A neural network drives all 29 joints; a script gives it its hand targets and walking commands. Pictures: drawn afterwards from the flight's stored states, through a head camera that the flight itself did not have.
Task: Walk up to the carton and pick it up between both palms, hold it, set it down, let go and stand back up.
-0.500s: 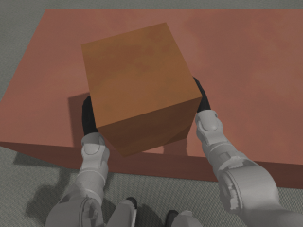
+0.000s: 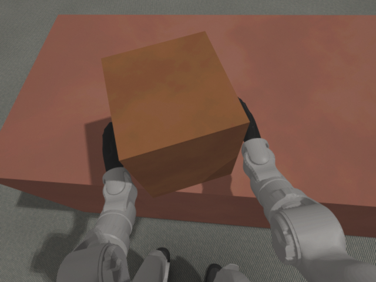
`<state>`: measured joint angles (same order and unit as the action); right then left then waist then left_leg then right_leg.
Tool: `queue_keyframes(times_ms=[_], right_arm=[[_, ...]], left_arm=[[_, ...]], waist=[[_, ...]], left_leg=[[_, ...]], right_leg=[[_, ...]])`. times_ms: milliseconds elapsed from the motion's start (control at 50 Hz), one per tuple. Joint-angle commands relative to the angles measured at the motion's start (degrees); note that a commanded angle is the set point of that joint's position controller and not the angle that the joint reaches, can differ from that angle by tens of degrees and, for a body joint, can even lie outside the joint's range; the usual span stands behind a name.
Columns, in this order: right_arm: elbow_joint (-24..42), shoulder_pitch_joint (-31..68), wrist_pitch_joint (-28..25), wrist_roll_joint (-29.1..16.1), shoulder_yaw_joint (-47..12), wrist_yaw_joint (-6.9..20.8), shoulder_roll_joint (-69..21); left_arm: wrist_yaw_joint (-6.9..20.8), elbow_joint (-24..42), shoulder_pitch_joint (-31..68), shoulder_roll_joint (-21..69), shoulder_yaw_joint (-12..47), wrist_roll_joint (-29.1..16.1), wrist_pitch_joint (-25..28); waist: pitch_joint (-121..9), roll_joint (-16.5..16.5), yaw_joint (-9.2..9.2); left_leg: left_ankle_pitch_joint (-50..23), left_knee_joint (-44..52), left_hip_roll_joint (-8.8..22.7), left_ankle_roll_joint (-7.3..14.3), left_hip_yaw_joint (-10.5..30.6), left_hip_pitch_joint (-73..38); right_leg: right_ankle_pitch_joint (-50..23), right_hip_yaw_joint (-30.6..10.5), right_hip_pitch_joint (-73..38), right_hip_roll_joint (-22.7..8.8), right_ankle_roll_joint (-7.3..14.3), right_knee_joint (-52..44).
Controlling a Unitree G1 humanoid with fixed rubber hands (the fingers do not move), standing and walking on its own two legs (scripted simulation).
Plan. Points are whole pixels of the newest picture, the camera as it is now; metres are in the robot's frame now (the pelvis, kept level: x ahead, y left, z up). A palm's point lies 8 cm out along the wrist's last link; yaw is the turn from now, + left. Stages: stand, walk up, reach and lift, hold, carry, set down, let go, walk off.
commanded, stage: reach and lift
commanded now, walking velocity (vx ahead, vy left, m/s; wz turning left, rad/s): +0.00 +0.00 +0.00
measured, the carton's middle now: (175, 124) +0.44 +0.08 +0.01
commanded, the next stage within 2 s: none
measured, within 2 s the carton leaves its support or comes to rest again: leaves its support in 1.36 s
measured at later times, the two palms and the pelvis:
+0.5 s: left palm (115, 160) +0.35 +0.21 -0.02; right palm (247, 131) +0.44 -0.07 -0.01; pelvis +0.00 +0.00 +0.00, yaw +0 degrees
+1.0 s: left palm (115, 163) +0.35 +0.21 -0.02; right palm (248, 136) +0.43 -0.07 -0.01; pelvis +0.00 +0.00 +0.00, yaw +0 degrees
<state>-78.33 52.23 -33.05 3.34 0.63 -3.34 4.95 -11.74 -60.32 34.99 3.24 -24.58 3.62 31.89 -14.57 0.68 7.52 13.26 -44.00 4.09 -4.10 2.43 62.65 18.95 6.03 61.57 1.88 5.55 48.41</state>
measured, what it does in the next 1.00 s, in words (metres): stands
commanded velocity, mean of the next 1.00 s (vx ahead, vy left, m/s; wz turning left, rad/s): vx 0.00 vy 0.00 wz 0.00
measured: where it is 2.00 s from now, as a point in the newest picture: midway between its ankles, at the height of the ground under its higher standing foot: outside the picture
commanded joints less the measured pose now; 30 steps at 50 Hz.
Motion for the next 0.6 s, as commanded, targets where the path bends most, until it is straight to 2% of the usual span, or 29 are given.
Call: queue_keyframes(times_ms=[0,20,40,80,100,120,140,160,180,200,220,240,260,280,300,320,340,360,380,400,420,440,460,480,500,520,540,560,580], right_arm=[[4.43,19.87,-1.31,15.46,-7.21,5.02,-37.47],[3.61,20.3,-0.88,15.46,-7.16,4.75,-38.17],[5.44,21.18,-1.12,14.51,-7.45,4.72,-39.1],[3.59,21.34,-1.22,16.45,-4.83,4.85,-37.16],[2.78,22.93,-1.08,16.44,-4.22,5.04,-36.02],[4.01,22.67,-1.48,14.75,-6.04,5.14,-37.65],[4.29,22.47,-1.24,16.22,-5.2,4.7,-37.1],[3.22,22.14,-2.41,15.47,-6.36,4.86,-36.87],[3.01,22.35,-2.72,16.76,-5.74,4.45,-37.29],[4.79,24.01,-3.09,16.36,-7.04,4.36,-38.18],[6.39,23.89,-4.15,15.16,-8.46,4.21,-39.02],[6.66,23.72,-3.7,14.63,-8.69,4.21,-38.48],[4.11,23.58,-4.44,16.76,-6.99,3.92,-38.95],[4.63,22.82,-4.4,16.6,-7.52,3.56,-37.99],[5.51,23.77,-4.84,16.88,-7.25,3.47,-39.71],[2.14,22.81,-5.01,16.64,-7.47,3.24,-39.37],[2.82,22.97,-6.03,18.34,-6.37,3.62,-37.98],[2.5,22.16,-6.24,16.81,-8.48,3.36,-39.87],[5.5,23.36,-6.99,16.06,-9.29,2.7,-40.57],[5.28,23.01,-7.43,16.4,-9.71,2.81,-39.35],[1.69,21.82,-7.27,16.78,-8.82,3.3,-38.64],[3.81,23.01,-7.46,16.16,-9.92,3.03,-39.58],[2.81,22.47,-7.56,16.11,-11.48,2.81,-40.61],[1.23,21.25,-7.05,16.34,-10.01,2.6,-40.55],[2.58,22.02,-8.22,15.88,-10.92,2.6,-40.17],[1.03,22.32,-8.21,15.87,-10.89,2.93,-40.01],[3.49,23.27,-8.42,15.42,-11.2,2.66,-39.61],[1.09,21.59,-8.16,16.09,-11.12,2.79,-39.44],[2.72,24.67,-8.68,15.23,-11.88,2.73,-38.64]], left_arm=[[9.0,2.26,31.1,30.77,17.22,9.1,0.64],[9.0,2.05,32.37,30.29,17.35,9.06,0.88],[9.25,1.41,30.56,30.83,18.27,9.28,1.07],[8.8,2.28,33.98,29.94,18.78,9.04,0.85],[8.9,1.34,33.9,30.36,17.89,9.5,0.6],[8.63,3.52,33.92,31.54,20.01,8.54,1.26],[8.56,4.91,35.86,31.16,20.06,7.65,0.98],[8.34,5.27,34.09,31.51,20.32,8.67,1.48],[8.46,4.98,33.71,31.7,20.27,8.28,1.86],[8.28,4.41,33.48,31.57,19.89,8.52,2.21],[8.19,4.91,33.02,31.56,20.57,8.24,2.59],[8.24,4.88,33.5,30.56,20.15,8.35,2.88],[8.45,4.93,33.53,30.3,19.42,9.46,3.23],[8.57,3.35,32.53,31.24,20.04,8.89,2.85],[8.62,2.72,32.47,30.67,19.43,9.47,3.17],[8.72,4.27,33.3,30.37,19.67,9.29,3.4],[8.63,3.34,32.64,31.96,21.47,8.2,3.72],[8.74,4.03,32.75,31.68,21.28,8.91,4.0],[8.81,1.15,31.54,32.12,21.39,8.24,4.0],[9.06,1.63,29.79,31.31,20.84,7.58,3.88],[9.12,2.67,31.96,32.02,21.79,7.55,4.54],[9.02,2.35,31.53,31.6,20.35,7.49,4.6],[9.28,3.27,31.66,30.72,20.58,7.3,4.83],[9.42,1.3,30.93,30.65,21.6,7.4,4.99],[9.64,0.47,31.5,31.48,19.76,8.76,4.64],[8.99,2.25,32.3,31.92,21.36,8.34,4.76],[9.1,0.39,30.16,31.87,22.13,7.03,4.32],[9.27,2.23,30.97,32.63,22.99,6.7,4.67],[9.34,0.02,31.64,32.28,21.9,7.04,4.28]], waist=[[-45.83,4.49,-0.18],[-46.62,4.13,1.29],[-46.99,3.86,1.4],[-47.65,3.35,-1.23],[-45.68,2.96,-0.54],[-49.52,2.59,0.9],[-49.22,4.17,-1.43],[-48.6,2.05,0.14],[-49.38,2.96,-1.58],[-51.17,4.09,0.36],[-52.81,3.7,-0.05],[-51.88,3.43,0.84],[-51.21,3.82,-0.5],[-49.27,4.97,-1.35],[-52.94,4.43,0.5],[-50.69,4.2,-0.5],[-54.53,4.24,-2.06],[-53.73,3.79,-1.09],[-54.04,5.59,-0.44],[-52.47,4.42,-1.06],[-53.72,2.33,-1.69],[-53.62,3.95,-0.88],[-53.78,4.41,-0.38],[-52.23,4.64,-2.04],[-52.38,2.16,-0.57],[-52.93,1.94,-1.15],[-52.89,3.85,-1.47],[-55.21,2.95,-2.51],[-52.25,3.9,-1.32]], left_leg=[[-4.88,2.74,-4.16,1.55,-6.18,-7.84],[-4.87,2.61,-4.22,1.71,-6.59,-7.69],[-6.52,1.88,-4.75,1.68,-7.38,-7.83],[-5.05,2.78,-4.49,1.47,-6.8,-8.2],[-3.91,2.81,-4.32,1.48,-6.21,-8.25],[-6.84,1.38,-4.44,1.34,-7.37,-8.22],[-5.68,1.29,-3.99,1.3,-6.31,-8.42],[-8.86,2.36,-4.28,0.9,-6.64,-9.28],[-7.73,2.68,-4.36,1.27,-6.65,-9.58],[-9.31,1.96,-4.27,1.3,-7.09,-8.8],[-10.67,1.08,-4.46,1.24,-6.99,-8.5],[-8.92,0.8,-4.71,1.63,-7.02,-8.06],[-8.91,2.03,-4.64,0.97,-7.19,-8.91],[-9.61,1.3,-4.42,1.2,-6.69,-9.3],[-9.5,1.01,-4.85,1.35,-7.42,-9.28],[-9.77,1.36,-4.89,1.25,-7.31,-9.99],[-10.32,1.04,-4.73,0.86,-6.59,-9.11],[-12.08,-0.32,-4.67,0.91,-7.09,-10.62],[-12.92,-0.35,-4.93,1.14,-6.91,-9.38],[-11.28,0.48,-4.83,0.72,-6.28,-8.77],[-11.59,0.63,-4.9,0.74,-6.39,-9.15],[-11.21,0.64,-4.53,1.0,-6.05,-8.81],[-12.31,0.07,-5.02,1.03,-6.42,-8.95],[-11.83,0.07,-5.4,1.35,-7.34,-9.2],[-10.65,0.69,-4.8,0.68,-6.19,-9.31],[-12.01,0.08,-4.77,0.48,-6.23,-9.65],[-12.82,-1.02,-4.95,0.57,-6.46,-9.7],[-13.27,-1.21,-4.91,0.58,-6.19,-10.42],[-11.64,-0.32,-4.51,0.67,-5.89,-10.28]], right_leg=[[-30.89,-8.75,-46.96,-7.03,-10.93,-6.09],[-30.57,-8.41,-47.2,-6.0,-10.41,-5.42],[-29.35,-7.37,-47.42,-4.57,-10.38,-5.13],[-27.94,-6.6,-46.93,-4.61,-9.84,-5.43],[-26.62,-7.21,-45.43,-5.43,-9.99,-6.16],[-28.65,-6.64,-45.43,-4.4,-9.71,-4.87],[-27.7,-6.53,-45.92,-4.82,-10.04,-5.13],[-30.26,-5.76,-45.82,-3.59,-9.38,-5.59],[-32.19,-5.81,-46.01,-4.25,-9.59,-5.52],[-32.64,-6.23,-47.41,-3.62,-10.09,-5.05],[-36.56,-6.29,-48.45,-3.77,-10.14,-4.14],[-33.34,-6.81,-49.14,-4.0,-10.28,-3.98],[-33.97,-6.11,-49.25,-3.55,-10.24,-4.0],[-34.75,-5.96,-47.71,-3.44,-10.71,-4.14],[-34.6,-6.07,-49.14,-3.0,-10.28,-3.49],[-36.67,-5.51,-48.97,-2.89,-10.24,-3.35],[-35.4,-4.49,-48.65,-2.33,-9.81,-2.97],[-36.64,-5.14,-48.1,-1.96,-9.73,-2.37],[-38.92,-4.66,-49.09,-1.3,-9.97,-1.91],[-40.03,-4.71,-49.1,-2.79,-10.41,-2.2],[-37.41,-4.39,-48.48,-2.31,-9.78,-3.05],[-40.12,-4.91,-48.94,-3.0,-10.43,-2.61],[-42.09,-4.88,-48.96,-2.52,-10.49,-1.56],[-40.5,-4.69,-48.85,-1.61,-10.27,-2.07],[-40.25,-6.04,-49.33,-3.97,-10.93,-3.07],[-39.77,-5.24,-48.82,-2.58,-10.05,-2.17],[-40.18,-4.05,-48.14,-1.15,-10.03,-1.34],[-40.83,-4.16,-47.6,-1.6,-10.02,-1.58],[-39.53,-4.82,-47.95,-2.44,-10.5,-2.5]])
